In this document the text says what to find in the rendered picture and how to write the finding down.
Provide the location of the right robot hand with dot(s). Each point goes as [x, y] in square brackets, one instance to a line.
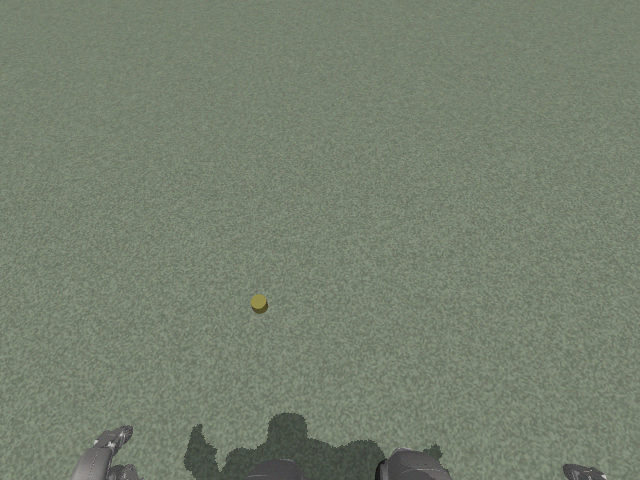
[578, 472]

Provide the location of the tin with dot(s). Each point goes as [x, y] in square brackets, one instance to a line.
[259, 304]

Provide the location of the left robot hand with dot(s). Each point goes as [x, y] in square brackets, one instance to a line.
[95, 463]

